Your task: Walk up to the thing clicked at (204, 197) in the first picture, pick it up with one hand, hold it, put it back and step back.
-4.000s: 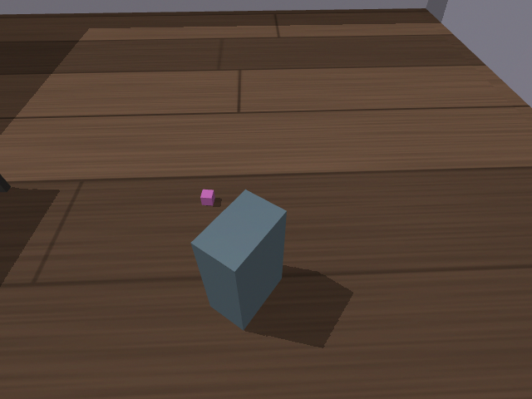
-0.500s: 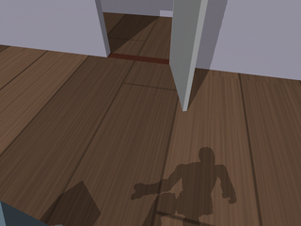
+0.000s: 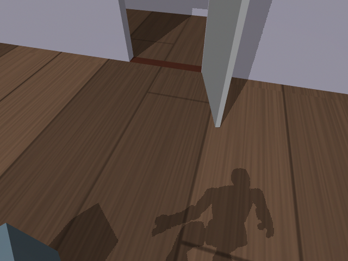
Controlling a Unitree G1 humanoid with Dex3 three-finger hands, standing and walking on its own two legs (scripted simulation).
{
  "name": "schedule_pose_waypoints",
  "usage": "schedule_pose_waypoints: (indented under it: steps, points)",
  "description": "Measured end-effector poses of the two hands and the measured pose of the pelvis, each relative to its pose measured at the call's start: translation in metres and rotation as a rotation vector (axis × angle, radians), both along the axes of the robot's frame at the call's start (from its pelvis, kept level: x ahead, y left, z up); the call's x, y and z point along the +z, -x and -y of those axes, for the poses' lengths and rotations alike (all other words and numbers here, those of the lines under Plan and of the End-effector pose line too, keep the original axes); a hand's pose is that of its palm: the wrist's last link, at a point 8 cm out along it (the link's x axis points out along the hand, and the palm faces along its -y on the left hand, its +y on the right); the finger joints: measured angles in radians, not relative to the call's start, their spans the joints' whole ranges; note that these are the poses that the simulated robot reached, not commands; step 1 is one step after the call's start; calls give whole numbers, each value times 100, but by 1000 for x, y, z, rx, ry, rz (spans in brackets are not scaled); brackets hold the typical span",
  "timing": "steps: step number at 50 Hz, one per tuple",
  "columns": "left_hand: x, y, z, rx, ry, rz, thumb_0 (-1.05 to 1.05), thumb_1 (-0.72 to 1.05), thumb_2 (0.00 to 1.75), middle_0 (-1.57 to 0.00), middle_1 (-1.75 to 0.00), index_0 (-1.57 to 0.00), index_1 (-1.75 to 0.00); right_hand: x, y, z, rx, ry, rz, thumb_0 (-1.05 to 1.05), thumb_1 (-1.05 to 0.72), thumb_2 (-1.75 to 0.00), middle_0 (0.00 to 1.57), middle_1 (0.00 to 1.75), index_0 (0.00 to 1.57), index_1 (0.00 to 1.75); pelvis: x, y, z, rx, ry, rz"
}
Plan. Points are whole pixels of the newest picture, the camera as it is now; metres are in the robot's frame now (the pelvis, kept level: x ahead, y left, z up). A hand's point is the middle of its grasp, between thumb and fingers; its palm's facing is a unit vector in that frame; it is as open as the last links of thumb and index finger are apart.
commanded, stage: stand
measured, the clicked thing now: out of the picture +0.11 +1.17 -0.75
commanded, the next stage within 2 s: none
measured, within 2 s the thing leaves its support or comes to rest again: neither
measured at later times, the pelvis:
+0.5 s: pelvis +0.00 +0.01 +0.00, yaw +1 degrees
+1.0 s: pelvis +0.01 +0.01 +0.00, yaw +1 degrees
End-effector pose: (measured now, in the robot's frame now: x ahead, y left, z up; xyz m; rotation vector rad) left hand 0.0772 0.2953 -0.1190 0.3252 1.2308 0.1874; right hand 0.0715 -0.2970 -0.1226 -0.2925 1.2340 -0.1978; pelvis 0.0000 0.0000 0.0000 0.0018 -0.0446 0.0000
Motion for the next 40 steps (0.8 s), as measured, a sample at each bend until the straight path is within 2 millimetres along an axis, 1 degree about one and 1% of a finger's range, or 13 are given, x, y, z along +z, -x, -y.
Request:
schedule_pose_waypoints:
  steps: [7, 15, 27, 40]
  points:
    - [0, 9, -3, 16, -2, -7, 0, 90, 90, -20, -30, -20, -29, 1, -5, -3, 12, -2, 11, 0, -90, -90, 20, 30, 20, 30, 0, 0, -1, 5, 1, 1]
    - [-1, 12, -5, 18, 0, -5, 0, 90, 90, -20, -30, -20, -29, 1, -4, -5, 16, 0, 7, 0, -90, -90, 20, 30, 20, 30, 0, 0, -4, 9, 2, 0]
    - [-2, 10, -9, 17, 4, -5, 0, 90, 90, -20, -30, -20, -29, 1, -1, -9, 20, 4, -10, 0, -90, -90, 20, 30, 20, 30, 0, -2, -8, 15, 1, -3]
    - [-1, 5, -12, 18, 2, 7, 0, 90, 90, -20, -30, -20, -29, 2, -6, -12, 26, 5, -7, 0, -90, -90, 20, 30, 20, 30, 0, -5, -10, 23, 1, -3]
